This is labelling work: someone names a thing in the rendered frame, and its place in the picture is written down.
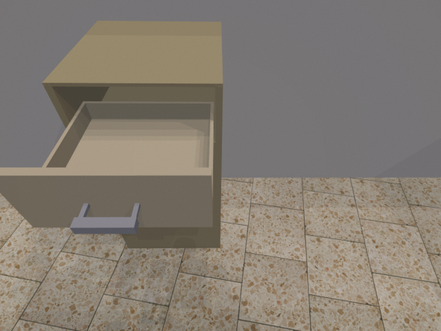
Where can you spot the drawer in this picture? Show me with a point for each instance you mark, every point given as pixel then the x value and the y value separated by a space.
pixel 114 154

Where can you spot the cabinet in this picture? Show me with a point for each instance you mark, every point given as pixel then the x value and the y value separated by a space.
pixel 149 61

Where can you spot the handle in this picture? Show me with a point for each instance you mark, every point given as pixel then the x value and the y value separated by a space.
pixel 105 225

